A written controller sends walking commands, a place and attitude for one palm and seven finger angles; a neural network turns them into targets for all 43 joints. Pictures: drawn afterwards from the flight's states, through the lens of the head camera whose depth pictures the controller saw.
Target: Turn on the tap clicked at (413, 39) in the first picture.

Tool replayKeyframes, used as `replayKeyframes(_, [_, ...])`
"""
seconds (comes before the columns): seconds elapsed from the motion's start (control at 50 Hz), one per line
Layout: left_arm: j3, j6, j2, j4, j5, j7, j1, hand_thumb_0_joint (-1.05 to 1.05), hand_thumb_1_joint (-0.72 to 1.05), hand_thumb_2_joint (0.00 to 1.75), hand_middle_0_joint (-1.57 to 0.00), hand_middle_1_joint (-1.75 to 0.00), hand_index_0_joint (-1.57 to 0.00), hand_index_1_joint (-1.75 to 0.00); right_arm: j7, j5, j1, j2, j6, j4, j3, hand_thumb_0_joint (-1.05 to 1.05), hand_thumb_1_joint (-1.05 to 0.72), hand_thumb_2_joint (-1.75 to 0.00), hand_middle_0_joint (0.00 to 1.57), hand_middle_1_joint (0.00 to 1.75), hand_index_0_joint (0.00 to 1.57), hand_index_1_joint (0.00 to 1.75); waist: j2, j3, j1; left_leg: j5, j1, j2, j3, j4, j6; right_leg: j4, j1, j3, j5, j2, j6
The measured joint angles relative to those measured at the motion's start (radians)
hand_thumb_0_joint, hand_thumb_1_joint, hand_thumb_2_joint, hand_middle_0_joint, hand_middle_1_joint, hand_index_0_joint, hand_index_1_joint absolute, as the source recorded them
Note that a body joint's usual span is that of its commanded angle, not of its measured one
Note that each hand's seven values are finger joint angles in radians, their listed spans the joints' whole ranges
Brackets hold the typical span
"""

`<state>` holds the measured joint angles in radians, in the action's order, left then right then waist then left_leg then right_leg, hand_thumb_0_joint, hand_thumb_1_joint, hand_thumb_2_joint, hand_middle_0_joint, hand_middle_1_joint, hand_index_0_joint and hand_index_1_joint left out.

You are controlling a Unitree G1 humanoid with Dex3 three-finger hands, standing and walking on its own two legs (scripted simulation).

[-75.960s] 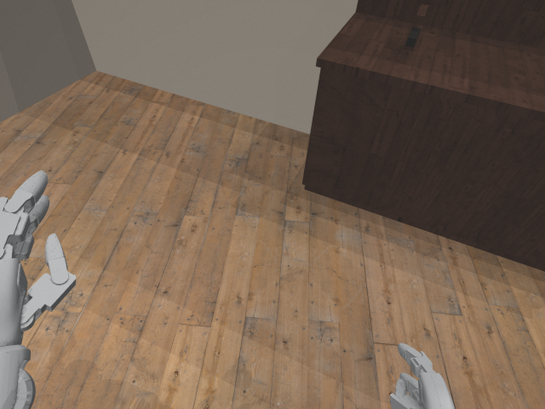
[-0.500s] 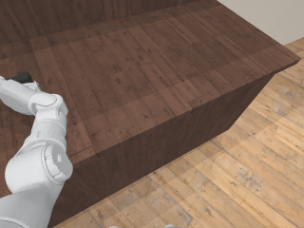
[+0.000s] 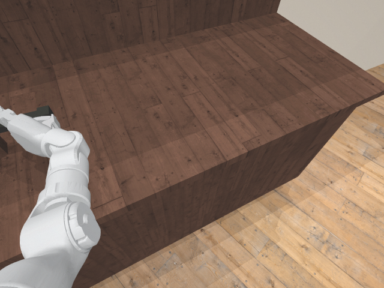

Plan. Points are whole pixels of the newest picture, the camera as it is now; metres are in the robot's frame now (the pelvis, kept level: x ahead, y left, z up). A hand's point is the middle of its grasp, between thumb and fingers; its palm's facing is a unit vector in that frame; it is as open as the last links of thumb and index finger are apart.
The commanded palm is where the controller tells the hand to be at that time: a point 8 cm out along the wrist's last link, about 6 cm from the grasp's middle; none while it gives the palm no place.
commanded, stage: lift the hand up off the lever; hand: left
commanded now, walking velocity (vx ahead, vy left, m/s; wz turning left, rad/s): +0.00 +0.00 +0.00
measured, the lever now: (45, 115) +0.49 +0.30 +0.08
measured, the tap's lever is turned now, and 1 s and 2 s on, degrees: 85 68 62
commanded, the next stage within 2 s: draw the hand back beside the body in 1.14 s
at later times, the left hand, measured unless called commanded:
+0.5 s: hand (50, 126) +0.44 +0.26 +0.10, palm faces +0.88 -0.47 -0.09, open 7.8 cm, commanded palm +0.39 +0.26 +0.14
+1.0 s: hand (46, 127) +0.43 +0.27 +0.10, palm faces +0.88 -0.47 -0.07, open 7.8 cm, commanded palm +0.39 +0.27 +0.16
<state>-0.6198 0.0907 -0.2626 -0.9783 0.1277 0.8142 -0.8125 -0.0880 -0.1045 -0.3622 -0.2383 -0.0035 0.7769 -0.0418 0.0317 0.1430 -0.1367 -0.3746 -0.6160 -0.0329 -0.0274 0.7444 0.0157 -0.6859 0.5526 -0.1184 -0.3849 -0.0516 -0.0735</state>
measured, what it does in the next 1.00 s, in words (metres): stands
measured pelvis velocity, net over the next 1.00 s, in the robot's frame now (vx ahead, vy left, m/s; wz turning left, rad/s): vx -0.02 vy -0.01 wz -0.01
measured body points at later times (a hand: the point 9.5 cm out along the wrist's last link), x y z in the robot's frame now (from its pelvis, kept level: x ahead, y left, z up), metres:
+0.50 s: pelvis +0.00 +0.00 +0.00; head +0.04 +0.00 +0.45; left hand +0.39 +0.29 +0.11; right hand +0.06 -0.25 -0.13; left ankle -0.01 +0.13 -0.71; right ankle -0.03 -0.07 -0.71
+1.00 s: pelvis -0.02 -0.01 +0.00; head +0.02 -0.01 +0.45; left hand +0.38 +0.29 +0.11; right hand +0.03 -0.27 -0.12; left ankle -0.01 +0.13 -0.71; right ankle -0.03 -0.07 -0.71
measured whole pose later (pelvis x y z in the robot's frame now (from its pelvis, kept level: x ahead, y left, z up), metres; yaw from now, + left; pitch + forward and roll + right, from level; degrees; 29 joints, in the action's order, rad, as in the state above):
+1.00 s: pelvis -0.02 -0.01 +0.00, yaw +0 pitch +10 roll -1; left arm -0.67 -0.11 -0.20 -0.79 0.11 0.79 -0.76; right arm -0.05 -0.10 -0.32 -0.24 -0.10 0.81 -0.05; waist 0.02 0.12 -0.11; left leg -0.35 -0.55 -0.03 -0.02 0.72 0.02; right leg -0.68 0.50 -0.11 -0.37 -0.05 -0.08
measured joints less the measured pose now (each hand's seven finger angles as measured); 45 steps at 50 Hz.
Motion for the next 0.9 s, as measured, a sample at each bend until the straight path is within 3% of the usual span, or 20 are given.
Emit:
replayKeyframes(0.22, [0.032,-0.072,0.074,0.135,-0.033,-0.001,0.065,0.05,0.92,0.91,-0.2,-0.17,-0.15,-0.15,0.005,0.003,0.032,0.003,-0.017,0.013,-0.011,0.0,-0.91,-0.9,0.2,0.3,0.2,0.3,0.005,-0.013,0.031,0.003,0.049,0.008,-0.002,-0.022,0.0,0.017,-0.048,-0.001,-0.002,0.007,0.003])
replayKeyframes(0.42, [0.039,-0.13,0.102,0.19,-0.033,0.0,0.079,0.04,0.92,0.91,-0.21,-0.18,-0.15,-0.15,0.012,0.003,0.067,0.016,-0.04,0.018,-0.007,0.0,-0.91,-0.9,0.2,0.3,0.2,0.3,0.003,-0.019,0.046,0.011,0.061,0.012,-0.003,-0.026,0.003,0.013,-0.058,-0.003,0.001,0.011,0.001])
replayKeyframes(0.72, [0.006,-0.159,0.086,0.181,-0.022,0.0,0.045,0.03,0.92,0.91,-0.22,-0.18,-0.15,-0.15,0.024,-0.002,0.064,0.014,-0.077,0.038,-0.004,0.01,-0.91,-0.9,0.2,0.3,0.2,0.3,-0.003,-0.028,0.04,0.022,0.043,0.009,-0.003,-0.017,0.008,-0.005,-0.035,-0.003,0.008,0.009,-0.006])
replayKeyframes(0.9, [-0.039,-0.188,0.065,0.186,-0.022,-0.015,0.049,0.03,0.91,0.91,-0.23,-0.19,-0.15,-0.15,0.035,0.002,0.048,0.009,-0.085,0.039,-0.003,0.01,-0.91,-0.9,0.21,0.3,0.2,0.3,-0.008,-0.022,0.024,0.025,0.058,0.001,0.005,-0.024,0.01,0.002,-0.046,0.005,0.015,0.001,-0.009])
